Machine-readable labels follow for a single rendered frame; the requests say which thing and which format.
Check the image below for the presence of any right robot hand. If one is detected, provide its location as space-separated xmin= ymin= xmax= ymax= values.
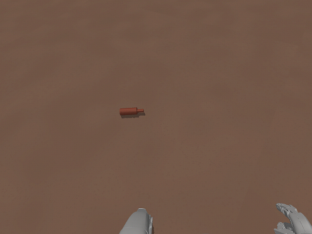
xmin=274 ymin=203 xmax=312 ymax=234

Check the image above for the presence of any bottle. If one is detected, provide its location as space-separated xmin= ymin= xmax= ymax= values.
xmin=119 ymin=107 xmax=144 ymax=115

